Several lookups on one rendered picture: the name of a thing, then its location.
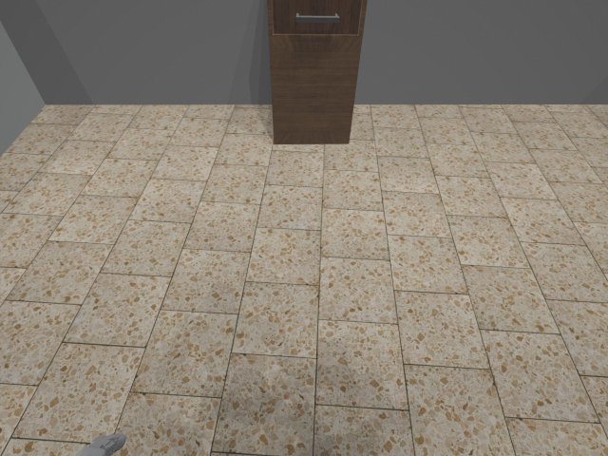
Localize left robot hand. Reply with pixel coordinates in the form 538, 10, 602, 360
76, 433, 126, 456

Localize handle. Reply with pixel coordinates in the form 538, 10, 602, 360
296, 13, 339, 23

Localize drawer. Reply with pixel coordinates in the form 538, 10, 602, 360
273, 0, 362, 34

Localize cabinet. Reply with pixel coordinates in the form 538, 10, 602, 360
267, 0, 368, 144

